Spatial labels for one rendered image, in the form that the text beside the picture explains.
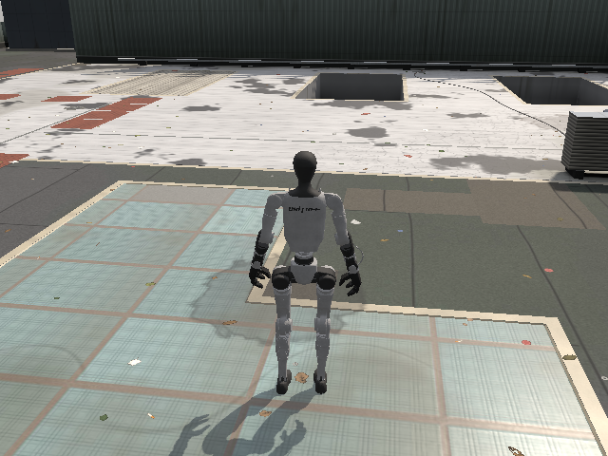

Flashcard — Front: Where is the robot left hand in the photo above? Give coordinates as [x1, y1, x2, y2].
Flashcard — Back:
[249, 266, 271, 289]

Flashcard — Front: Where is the humanoid robot head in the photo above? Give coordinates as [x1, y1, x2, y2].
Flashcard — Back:
[288, 151, 321, 198]

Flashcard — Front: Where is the robot left upper arm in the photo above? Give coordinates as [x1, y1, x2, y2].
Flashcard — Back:
[258, 192, 285, 244]

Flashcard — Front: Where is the robot right upper arm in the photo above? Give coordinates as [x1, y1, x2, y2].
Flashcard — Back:
[324, 193, 350, 245]

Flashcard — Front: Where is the robot right hand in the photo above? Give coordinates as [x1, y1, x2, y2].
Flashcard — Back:
[339, 271, 362, 296]

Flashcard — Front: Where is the humanoid robot torso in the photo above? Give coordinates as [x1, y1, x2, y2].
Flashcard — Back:
[282, 188, 327, 285]

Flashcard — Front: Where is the right robot forearm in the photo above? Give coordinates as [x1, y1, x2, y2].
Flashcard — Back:
[340, 231, 359, 274]

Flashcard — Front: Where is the left robot forearm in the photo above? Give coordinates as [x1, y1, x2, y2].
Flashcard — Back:
[251, 230, 269, 269]

